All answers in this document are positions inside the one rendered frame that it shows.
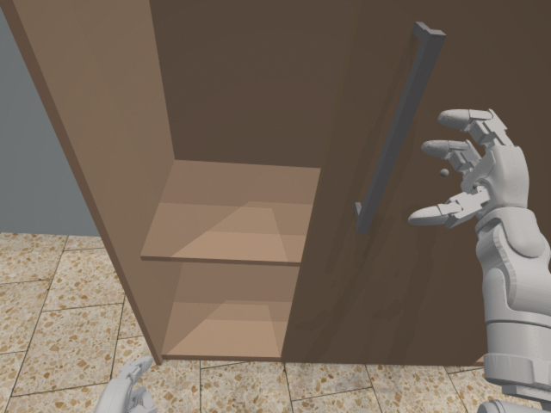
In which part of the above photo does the robot left hand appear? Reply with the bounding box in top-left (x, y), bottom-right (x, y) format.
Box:
top-left (94, 355), bottom-right (158, 413)

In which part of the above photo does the robot right forearm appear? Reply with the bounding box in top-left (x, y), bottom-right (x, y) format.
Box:
top-left (475, 206), bottom-right (551, 412)

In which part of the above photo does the handle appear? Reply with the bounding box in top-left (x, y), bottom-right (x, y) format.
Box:
top-left (354, 22), bottom-right (447, 233)

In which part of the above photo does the robot right hand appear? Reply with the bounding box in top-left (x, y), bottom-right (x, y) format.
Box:
top-left (408, 108), bottom-right (529, 229)

